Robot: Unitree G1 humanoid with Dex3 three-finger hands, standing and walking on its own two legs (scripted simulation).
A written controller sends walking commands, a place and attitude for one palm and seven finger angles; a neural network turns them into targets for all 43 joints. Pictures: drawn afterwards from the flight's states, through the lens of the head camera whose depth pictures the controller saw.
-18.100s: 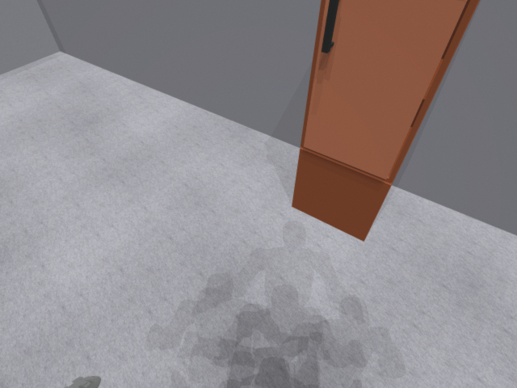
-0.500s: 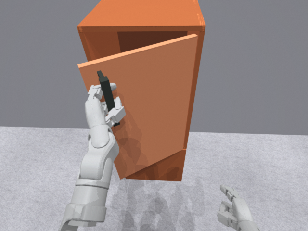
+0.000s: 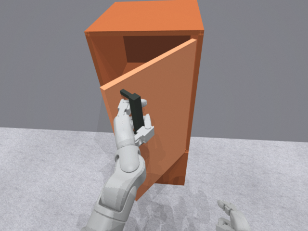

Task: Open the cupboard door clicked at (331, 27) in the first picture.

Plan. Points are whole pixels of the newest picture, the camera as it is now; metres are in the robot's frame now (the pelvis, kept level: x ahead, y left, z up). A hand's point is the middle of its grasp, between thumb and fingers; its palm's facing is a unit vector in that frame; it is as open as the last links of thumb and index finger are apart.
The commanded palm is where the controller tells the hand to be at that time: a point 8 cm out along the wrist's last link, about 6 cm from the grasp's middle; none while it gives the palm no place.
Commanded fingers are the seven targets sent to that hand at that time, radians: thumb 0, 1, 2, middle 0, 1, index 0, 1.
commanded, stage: open thumb and fingers to let go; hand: left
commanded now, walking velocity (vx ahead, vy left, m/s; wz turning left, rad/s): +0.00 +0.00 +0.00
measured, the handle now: (133, 117) +0.35 +0.08 +0.15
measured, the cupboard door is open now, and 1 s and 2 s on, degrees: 52 50 53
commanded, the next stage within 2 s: slide the hand sideways off the handle in 0.80 s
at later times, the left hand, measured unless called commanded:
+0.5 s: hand (145, 123) +0.33 +0.05 +0.16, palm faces +0.33 -0.94 -0.02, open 12.4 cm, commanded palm +0.28 +0.08 +0.15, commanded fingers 0.00 -0.50 0.30 -0.26 -0.95 -0.26 -0.95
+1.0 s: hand (143, 128) +0.31 +0.05 +0.15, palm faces +0.13 -0.99 -0.07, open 15.2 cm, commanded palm +0.28 +0.08 +0.15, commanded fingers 0.00 -0.50 0.30 -0.15 -0.30 -0.15 -0.30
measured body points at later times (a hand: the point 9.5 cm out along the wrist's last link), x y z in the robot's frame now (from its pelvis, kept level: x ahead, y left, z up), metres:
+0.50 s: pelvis -0.03 +0.01 +0.00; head -0.05 -0.01 +0.45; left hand +0.30 +0.09 +0.16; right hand +0.16 -0.18 -0.10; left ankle -0.03 +0.13 -0.74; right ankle +0.02 -0.08 -0.74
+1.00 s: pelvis -0.03 +0.03 +0.00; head -0.06 +0.02 +0.45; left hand +0.30 +0.10 +0.16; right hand +0.15 -0.17 -0.10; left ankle -0.03 +0.13 -0.74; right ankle +0.02 -0.08 -0.74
